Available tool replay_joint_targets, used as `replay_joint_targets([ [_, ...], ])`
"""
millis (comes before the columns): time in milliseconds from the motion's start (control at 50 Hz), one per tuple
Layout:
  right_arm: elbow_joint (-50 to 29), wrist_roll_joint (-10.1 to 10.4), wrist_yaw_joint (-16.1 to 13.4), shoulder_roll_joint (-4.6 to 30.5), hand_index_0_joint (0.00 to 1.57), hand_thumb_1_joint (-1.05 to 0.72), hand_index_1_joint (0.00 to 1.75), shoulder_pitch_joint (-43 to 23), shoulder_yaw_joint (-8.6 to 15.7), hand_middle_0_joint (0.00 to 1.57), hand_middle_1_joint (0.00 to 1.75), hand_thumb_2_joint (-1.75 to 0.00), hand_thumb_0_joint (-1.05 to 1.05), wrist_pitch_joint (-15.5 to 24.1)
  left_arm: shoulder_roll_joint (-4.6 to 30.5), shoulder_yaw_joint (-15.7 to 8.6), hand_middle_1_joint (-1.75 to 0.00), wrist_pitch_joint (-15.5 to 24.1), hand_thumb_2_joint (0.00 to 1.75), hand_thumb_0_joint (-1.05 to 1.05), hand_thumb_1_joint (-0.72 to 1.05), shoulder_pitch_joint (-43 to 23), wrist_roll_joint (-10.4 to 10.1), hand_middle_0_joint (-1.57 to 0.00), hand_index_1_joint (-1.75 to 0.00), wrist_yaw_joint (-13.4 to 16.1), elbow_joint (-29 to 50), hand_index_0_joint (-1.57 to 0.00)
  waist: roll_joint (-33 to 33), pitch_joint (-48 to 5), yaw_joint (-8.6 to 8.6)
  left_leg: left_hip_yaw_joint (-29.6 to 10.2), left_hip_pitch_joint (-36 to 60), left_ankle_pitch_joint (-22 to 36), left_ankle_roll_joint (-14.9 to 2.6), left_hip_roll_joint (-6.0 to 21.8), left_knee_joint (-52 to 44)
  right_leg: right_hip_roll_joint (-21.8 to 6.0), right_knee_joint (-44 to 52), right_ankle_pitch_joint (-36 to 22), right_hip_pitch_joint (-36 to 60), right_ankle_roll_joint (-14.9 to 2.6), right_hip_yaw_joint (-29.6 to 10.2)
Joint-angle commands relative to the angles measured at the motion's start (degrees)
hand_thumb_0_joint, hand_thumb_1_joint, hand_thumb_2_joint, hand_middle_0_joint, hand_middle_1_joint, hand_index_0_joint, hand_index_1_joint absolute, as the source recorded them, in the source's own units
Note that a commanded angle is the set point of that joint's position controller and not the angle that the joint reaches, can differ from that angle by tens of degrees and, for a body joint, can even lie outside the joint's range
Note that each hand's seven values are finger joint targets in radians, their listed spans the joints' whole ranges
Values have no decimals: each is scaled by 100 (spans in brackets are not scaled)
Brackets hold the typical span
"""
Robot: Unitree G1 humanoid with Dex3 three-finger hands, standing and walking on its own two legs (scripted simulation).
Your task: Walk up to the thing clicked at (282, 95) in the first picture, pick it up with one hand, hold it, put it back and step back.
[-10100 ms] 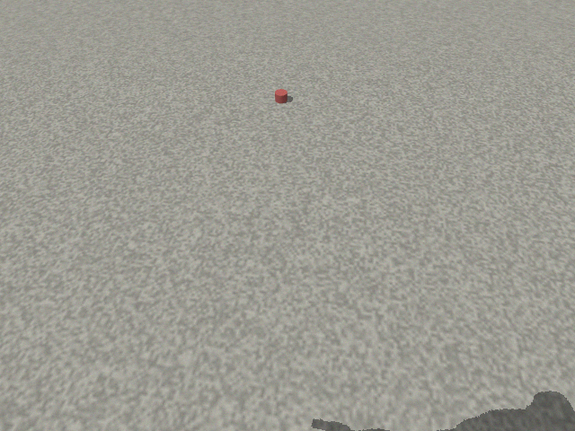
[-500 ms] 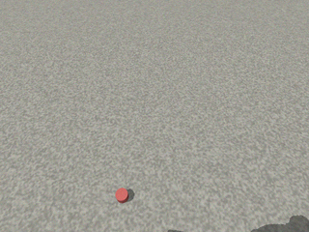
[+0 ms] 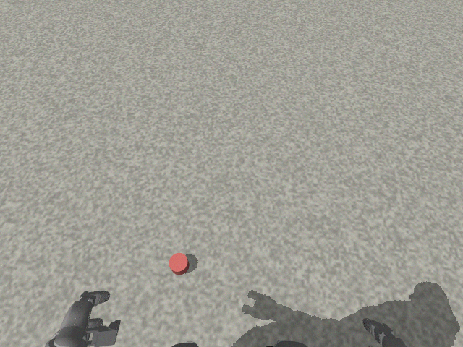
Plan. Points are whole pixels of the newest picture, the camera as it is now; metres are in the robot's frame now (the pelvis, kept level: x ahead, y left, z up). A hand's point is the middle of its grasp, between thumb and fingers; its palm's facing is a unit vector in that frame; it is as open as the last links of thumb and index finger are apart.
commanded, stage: rise first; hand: left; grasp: from above
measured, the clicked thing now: (179, 263) +0.45 +0.23 -0.74
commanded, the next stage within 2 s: none
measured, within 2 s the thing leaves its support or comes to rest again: neither
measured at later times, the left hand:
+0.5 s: hand out of the picture +0.13 +0.26 -0.22, palm faces -0.20 -0.86 -0.46, open 14.2 cm
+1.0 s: hand (135, 307) +0.23 +0.28 -0.40, palm faces -0.46 -0.43 -0.78, open 14.0 cm
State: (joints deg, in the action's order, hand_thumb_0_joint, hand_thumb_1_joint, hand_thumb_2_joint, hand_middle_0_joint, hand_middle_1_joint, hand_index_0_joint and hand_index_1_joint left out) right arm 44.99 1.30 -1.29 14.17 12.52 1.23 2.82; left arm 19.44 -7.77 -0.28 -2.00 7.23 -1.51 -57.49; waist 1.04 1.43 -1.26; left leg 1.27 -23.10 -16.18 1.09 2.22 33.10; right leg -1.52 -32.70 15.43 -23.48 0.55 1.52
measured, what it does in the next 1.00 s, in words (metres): lowers itself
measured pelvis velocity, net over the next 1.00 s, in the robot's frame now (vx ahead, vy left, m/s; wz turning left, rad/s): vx -0.06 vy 0.01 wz -0.01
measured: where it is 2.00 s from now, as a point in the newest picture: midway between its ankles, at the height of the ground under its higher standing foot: outside the picture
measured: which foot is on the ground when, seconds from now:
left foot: down 0.00-1.00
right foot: down 0.00-1.00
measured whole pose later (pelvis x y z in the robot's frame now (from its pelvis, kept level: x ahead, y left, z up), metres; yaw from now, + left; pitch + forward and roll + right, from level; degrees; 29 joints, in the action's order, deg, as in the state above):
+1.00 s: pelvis -0.06 +0.01 -0.26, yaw +0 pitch +33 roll -2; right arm 37.3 -0.3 2.4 16.6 4.3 3.5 9.4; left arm 25.8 -4.2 3.2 -15.4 43.0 7.6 -42.9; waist -0.7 -10.2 -1.7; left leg -2.3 -100.0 -39.0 0.7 1.9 105.7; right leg -2.6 -104.0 37.9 -99.2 0.9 1.2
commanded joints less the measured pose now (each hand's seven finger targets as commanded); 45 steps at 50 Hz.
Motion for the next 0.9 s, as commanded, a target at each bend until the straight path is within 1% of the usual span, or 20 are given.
replay_joint_targets([
  [0, -985, 58, -40, 983, 20, -90, 30, 89, 398, 20, 30, -90, 0, 132, 986, -257, -106, -387, 102, 0, -29, 457, 206, -3, -105, 175, 894, -4, -249, -1409, 125, 14, 225, 1350, -100, -302, -21, 169, 53, -1145, 476, -157, 99],
  [20, -1085, 44, -36, 993, 20, -90, 30, 0, 390, 20, 30, -90, 0, 151, 1052, -260, -106, -466, 101, 0, -37, 302, 238, -4, -106, 207, 1064, -5, -182, -1345, 90, 8, 126, 1232, -93, -276, 82, 185, -41, -979, 302, -158, 118],
  [60, -1183, 23, -6, 951, 20, -88, 30, 12, 380, 20, 30, -90, 0, 199, 858, -188, -106, -572, 100, 0, -50, 359, 271, -6, -107, 222, 1121, -6, -85, -1197, 26, -8, -248, 853, -102, -249, 358, 190, -276, -605, -88, -151, 133],
  [140, -1392, -27, 22, 866, 20, -87, 30, 31, 408, 20, 30, -89, 0, 335, 849, -231, -107, -508, 100, 0, -54, 428, 414, -6, -107, 238, 1730, -6, -170, -1341, 73, -19, -805, 467, -93, -246, 952, 166, -870, -211, -699, -136, 115],
  [220, -1627, -38, 13, 831, 20, -87, 30, 61, 449, 20, 30, -89, 0, 448, 861, -256, -106, -463, 102, 0, -59, 801, 678, -6, -108, 267, 2603, -5, -509, -1891, 78, -111, -987, 560, -70, -179, 1447, 160, -1486, -246, -1183, -170, 101],
  [300, -1771, -46, 6, 820, 20, -88, 30, 38, 447, 20, 30, -90, 0, 494, 845, -307, -106, -655, 102, 0, -59, 1230, 883, -7, -108, 341, 3127, -5, -480, -2101, 22, -206, -1266, 787, -77, -120, 1850, 162, -1896, -361, -1517, -164, 106],
  [360, -1880, -56, 3, 794, 20, -90, 30, -18, 454, 20, 30, -90, 0, 550, 764, -251, -107, -798, 100, 0, -59, 1532, 945, -7, -107, 372, 3517, -6, -523, -2136, 0, -227, -1537, 558, -94, -112, 2056, 163, -2083, -185, -1766, -161, 92],
  [460, -2017, -76, 18, 803, 20, -89, 30, -73, 438, 20, 30, -90, 0, 664, 731, -151, -108, -970, 98, 0, -56, 1734, 1043, -6, -108, 379, 4061, -6, -621, -2275, -65, -365, -1812, 669, -78, -58, 2435, 152, -2549, -108, -2295, -165, 125],
  [520, -2019, -93, 15, 794, 20, -89, 30, -148, 405, 20, 30, -90, 0, 747, 836, -136, -109, -908, 96, 0, -54, 1272, 1286, -6, -108, 429, 3920, -6, -567, -2180, -178, -378, -2351, 254, -98, -73, 2850, 151, -2928, 128, -2842, -168, 110],
  [540, -2022, -97, 27, 782, 20, -88, 30, -178, 379, 20, 30, -90, 0, 789, 736, -56, -110, -853, 96, 0, -54, 1250, 1367, -5, -109, 440, 3717, -6, -443, -2191, -242, -371, -2624, 148, -115, -97, 3054, 155, -3090, 178, -2993, -165, 113],
  [600, -2036, -100, 70, 843, 20, -86, 30, -256, 395, 20, 30, -89, 0, 900, 921, -107, -110, -589, 97, 0, -54, 871, 1693, -5, -109, 504, 3598, -6, -598, -2393, -140, -339, -3135, -287, -98, -148, 3503, 117, -3610, 515, -3600, -175, 64],
  [620, -2010, -95, 95, 886, 20, -85, 30, -289, 403, 20, 30, -89, 0, 932, 918, -66, -110, -498, 98, 0, -53, 754, 1824, -4, -109, 534, 3483, -5, -567, -2498, -167, -380, -3312, -380, -86, -150, 3643, 120, -3819, 591, -3808, -176, 71],
  [640, -1974, -94, 112, 900, 20, -85, 30, -304, 415, 20, 30, -89, 0, 966, 896, 54, -110, -401, 98, 0, -54, 630, 1964, -5, -109, 550, 3469, -5, -588, -2708, -168, -387, -3395, -347, -86, -150, 3832, 126, -4013, 556, -3995, -176, 63],
  [680, -1892, -76, 142, 973, 20, -84, 30, -295, 450, 20, 30, -89, 0, 1010, 1005, 55, -110, -221, 99, 0, -53, 232, 2185, -4, -110, 634, 3342, -5, -580, -2960, -246, -408, -3704, -329, -86, -167, 4173, 119, -4362, 518, -4334, -173, 52],
  [720, -1772, -58, 170, 1026, 20, -85, 30, -326, 467, 20, 30, -89, 0, 1015, 1385, -202, -111, -61, 98, 0, -52, 43, 2451, -5, -110, 758, 3163, -5, -658, -3256, -30, -375, -3943, -156, -94, -186, 4513, 97, -4728, 438, -4623, -197, 30],
  [760, -1648, -70, 225, 1078, 20, -87, 30, -347, 483, 20, 30, -89, 0, 1015, 1331, -22, -110, 71, 99, 0, -55, -140, 2727, -6, -109, 834, 2900, -6, -710, -3563, -78, -404, -4154, 131, -90, -185, 4880, 110, -5148, 267, -4975, -227, 57],
  [780, -1602, -66, 248, 1093, 20, -86, 30, -318, 504, 20, 30, -89, 0, 1008, 1390, -65, -111, 142, 99, 0, -53, -289, 2809, -5, -110, 872, 2882, -5, -754, -3753, -58, -394, -4236, 308, -102, -195, 5083, 110, -5321, 139, -5115, -222, 51],
  [800, -1544, -66, 265, 1095, 20, -87, 30, -311, 533, 20, 30, -89, 0, 984, 1436, -52, -110, 195, 99, 0, -53, -470, 2921, -5, -109, 915, 2730, -6, -701, -3860, -67, -319, -4458, 284, -141, -227, 5302, 121, -5387, 90, -5178, -206, 30],
  [820, -1457, -68, 285, 1131, 20, -87, 30, -289, 545, 20, 30, -89, 0, 957, 1647, -198, -109, 245, 99, 0, -53, -651, 3059, -5, -109, 973, 2540, -6, -652, -3931, -2, -305, -4660, 245, -145, -235, 5433, 131, -5527, 112, -5252, -219, 29],
  [880, -1346, -90, 335, 1167, 20, -88, 30, -260, 620, 20, 30, -90, 0, 880, 1809, -165, -107, 396, 103, 0, -57, -1394, 3416, -6, -108, 1069, 2402, -5, -624, -4272, -23, -277, -5112, -126, -166, -238, 5839, 139, -5825, 375, -5630, -222, 24],
])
